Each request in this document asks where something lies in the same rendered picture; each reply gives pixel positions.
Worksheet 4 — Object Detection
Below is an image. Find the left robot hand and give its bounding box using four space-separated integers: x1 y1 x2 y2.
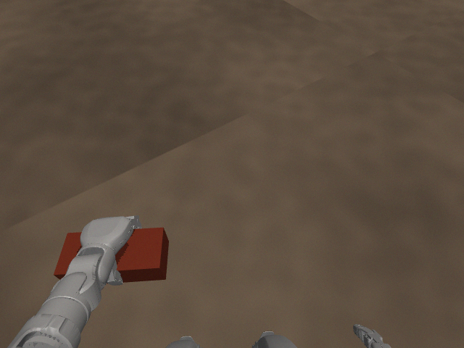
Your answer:
80 215 142 286

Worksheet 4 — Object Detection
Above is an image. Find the right robot hand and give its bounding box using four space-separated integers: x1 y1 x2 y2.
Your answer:
353 324 391 348

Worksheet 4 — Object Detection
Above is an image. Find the left robot arm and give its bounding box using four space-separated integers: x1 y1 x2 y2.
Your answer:
7 243 115 348

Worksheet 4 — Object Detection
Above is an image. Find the carton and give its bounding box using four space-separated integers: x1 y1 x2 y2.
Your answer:
54 228 169 283

